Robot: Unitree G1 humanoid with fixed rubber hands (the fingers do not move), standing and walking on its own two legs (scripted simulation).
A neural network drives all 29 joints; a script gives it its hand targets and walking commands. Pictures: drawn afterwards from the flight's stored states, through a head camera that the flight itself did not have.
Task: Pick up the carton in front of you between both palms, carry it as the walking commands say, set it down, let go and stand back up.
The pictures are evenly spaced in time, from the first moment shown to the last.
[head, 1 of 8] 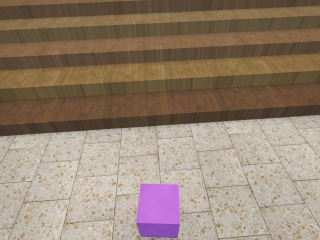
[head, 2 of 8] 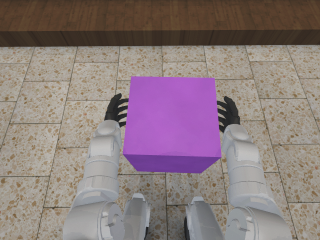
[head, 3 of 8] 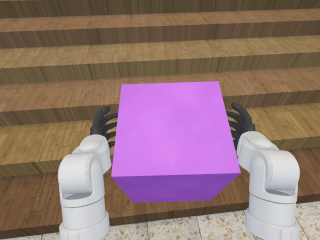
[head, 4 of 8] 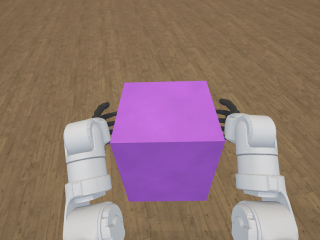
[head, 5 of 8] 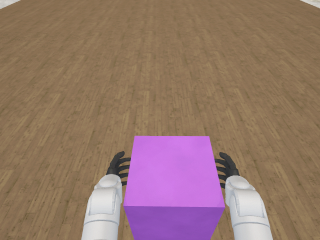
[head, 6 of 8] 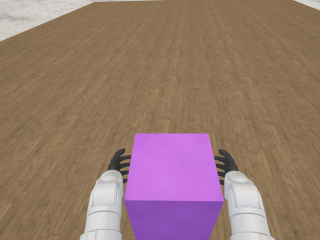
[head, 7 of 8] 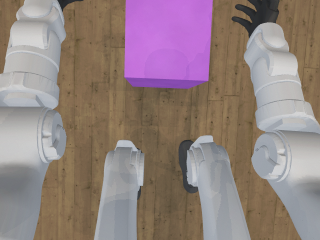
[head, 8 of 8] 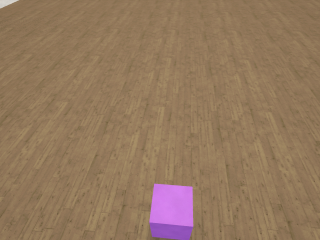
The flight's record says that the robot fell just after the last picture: no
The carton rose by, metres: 1.68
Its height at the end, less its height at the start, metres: +0.92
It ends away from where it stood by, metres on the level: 5.11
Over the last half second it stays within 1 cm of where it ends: yes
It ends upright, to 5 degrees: yes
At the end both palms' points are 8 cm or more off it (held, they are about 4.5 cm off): yes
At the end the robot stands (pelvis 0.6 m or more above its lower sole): yes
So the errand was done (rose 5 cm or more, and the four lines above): yes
